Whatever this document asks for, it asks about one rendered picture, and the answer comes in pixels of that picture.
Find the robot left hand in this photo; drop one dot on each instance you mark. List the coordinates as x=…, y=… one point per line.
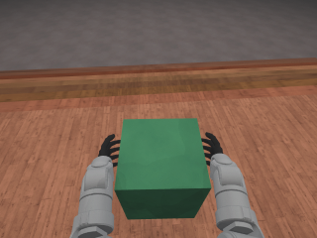
x=106, y=151

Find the robot right hand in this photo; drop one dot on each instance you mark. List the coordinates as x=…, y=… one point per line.
x=214, y=148

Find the robot left forearm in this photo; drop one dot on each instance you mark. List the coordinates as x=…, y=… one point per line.
x=95, y=217

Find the carton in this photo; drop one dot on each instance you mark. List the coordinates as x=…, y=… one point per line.
x=162, y=171

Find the robot right forearm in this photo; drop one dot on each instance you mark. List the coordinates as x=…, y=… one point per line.
x=233, y=207

